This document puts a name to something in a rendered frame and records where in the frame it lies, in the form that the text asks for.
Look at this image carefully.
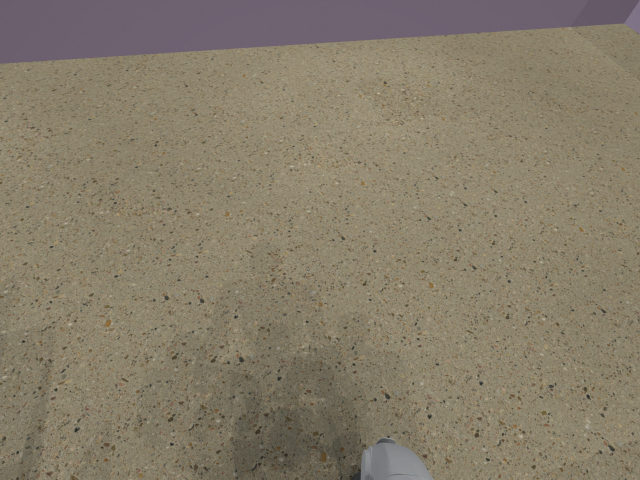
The right robot thigh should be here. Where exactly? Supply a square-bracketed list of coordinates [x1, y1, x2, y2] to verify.
[361, 443, 434, 480]

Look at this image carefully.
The right robot shin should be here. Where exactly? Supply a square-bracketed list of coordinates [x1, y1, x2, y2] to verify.
[375, 437, 396, 445]

